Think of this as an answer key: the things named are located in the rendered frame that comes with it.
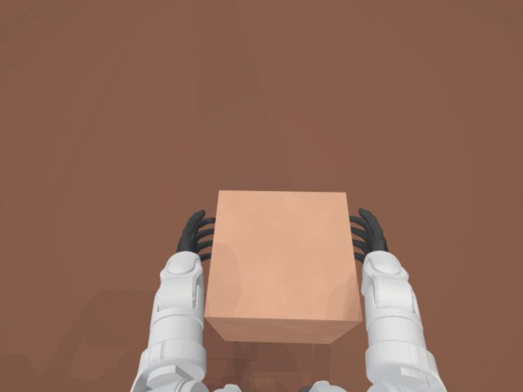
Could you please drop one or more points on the left robot hand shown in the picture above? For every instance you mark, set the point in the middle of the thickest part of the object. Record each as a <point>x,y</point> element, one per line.
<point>190,235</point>

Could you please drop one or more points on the left robot forearm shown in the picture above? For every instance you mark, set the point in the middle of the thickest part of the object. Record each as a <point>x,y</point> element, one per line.
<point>175,349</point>

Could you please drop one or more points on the right robot forearm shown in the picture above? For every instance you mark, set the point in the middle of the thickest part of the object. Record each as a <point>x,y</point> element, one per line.
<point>397,350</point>

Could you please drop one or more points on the carton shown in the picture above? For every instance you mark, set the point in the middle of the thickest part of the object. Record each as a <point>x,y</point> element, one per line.
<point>282,268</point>

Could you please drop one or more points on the right robot hand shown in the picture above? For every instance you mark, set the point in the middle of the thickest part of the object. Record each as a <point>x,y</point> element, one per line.
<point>372,235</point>

